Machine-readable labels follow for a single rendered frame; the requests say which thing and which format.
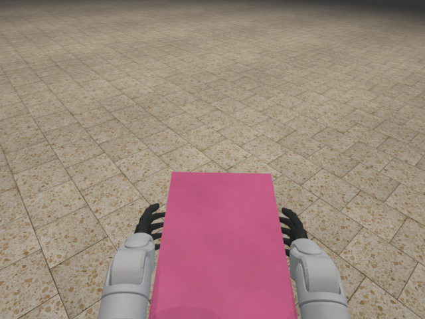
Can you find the left robot hand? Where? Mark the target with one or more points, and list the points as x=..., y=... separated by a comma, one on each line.
x=145, y=226

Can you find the right robot hand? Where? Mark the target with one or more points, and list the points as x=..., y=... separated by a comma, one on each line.
x=295, y=231

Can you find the right robot forearm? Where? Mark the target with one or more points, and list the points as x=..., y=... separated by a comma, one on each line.
x=319, y=287

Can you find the carton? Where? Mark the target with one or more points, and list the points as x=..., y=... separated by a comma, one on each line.
x=222, y=253

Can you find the left robot forearm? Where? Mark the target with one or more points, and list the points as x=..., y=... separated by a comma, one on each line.
x=128, y=279

